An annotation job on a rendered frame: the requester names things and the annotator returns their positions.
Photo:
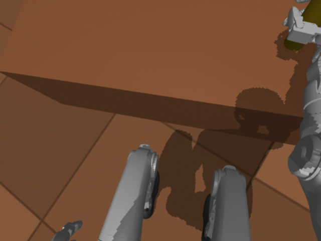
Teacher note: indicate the right robot foot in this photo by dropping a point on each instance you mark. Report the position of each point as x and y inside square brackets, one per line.
[206, 218]

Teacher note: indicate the right robot arm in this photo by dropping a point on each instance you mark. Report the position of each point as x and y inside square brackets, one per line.
[305, 160]

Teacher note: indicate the right robot hand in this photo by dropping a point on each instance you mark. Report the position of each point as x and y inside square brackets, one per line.
[301, 31]

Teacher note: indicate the can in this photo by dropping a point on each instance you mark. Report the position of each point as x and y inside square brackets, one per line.
[311, 14]

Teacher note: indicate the left robot foot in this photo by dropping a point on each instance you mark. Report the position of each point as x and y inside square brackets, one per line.
[149, 211]

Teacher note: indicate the left robot hand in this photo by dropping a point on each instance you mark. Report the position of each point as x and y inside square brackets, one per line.
[68, 230]

